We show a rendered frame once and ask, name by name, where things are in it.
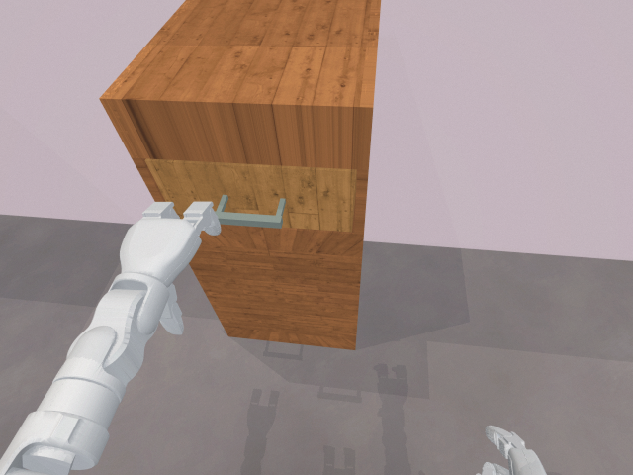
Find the left robot forearm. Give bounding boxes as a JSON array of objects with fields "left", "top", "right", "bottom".
[{"left": 0, "top": 272, "right": 170, "bottom": 475}]

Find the left robot hand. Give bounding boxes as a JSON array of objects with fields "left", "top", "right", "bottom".
[{"left": 120, "top": 202, "right": 221, "bottom": 335}]

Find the handle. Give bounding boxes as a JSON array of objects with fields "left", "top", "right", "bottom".
[{"left": 215, "top": 195, "right": 286, "bottom": 229}]

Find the right robot hand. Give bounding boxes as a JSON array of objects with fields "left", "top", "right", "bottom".
[{"left": 476, "top": 426, "right": 547, "bottom": 475}]

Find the drawer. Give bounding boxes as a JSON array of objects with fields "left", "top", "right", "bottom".
[{"left": 145, "top": 158, "right": 357, "bottom": 232}]

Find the cabinet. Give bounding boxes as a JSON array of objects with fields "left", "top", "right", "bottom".
[{"left": 99, "top": 0, "right": 381, "bottom": 350}]

